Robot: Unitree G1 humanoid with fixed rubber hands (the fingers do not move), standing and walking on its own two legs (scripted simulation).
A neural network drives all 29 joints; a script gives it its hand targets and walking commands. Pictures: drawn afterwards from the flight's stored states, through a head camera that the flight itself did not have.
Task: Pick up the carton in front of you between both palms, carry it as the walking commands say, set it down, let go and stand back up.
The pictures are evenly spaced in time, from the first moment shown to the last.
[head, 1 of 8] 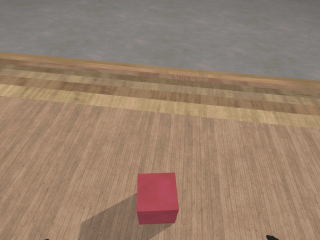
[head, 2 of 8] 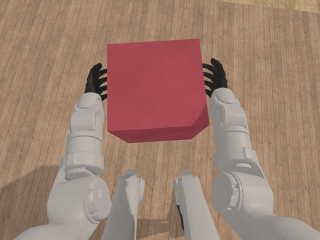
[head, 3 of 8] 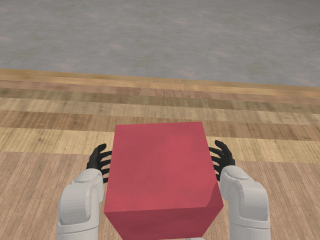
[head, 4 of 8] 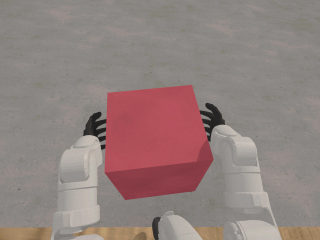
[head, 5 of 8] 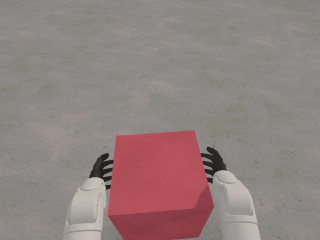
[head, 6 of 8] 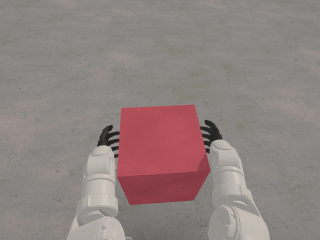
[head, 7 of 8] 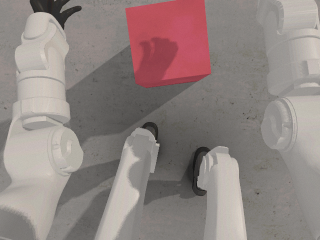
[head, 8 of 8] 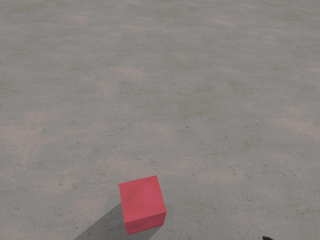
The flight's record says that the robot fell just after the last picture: no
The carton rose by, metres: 0.68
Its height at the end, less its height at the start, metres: -1.02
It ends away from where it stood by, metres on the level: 5.13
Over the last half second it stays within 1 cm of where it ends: yes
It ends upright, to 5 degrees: yes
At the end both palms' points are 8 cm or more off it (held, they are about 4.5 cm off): yes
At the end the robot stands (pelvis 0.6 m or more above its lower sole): yes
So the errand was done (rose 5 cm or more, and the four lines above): yes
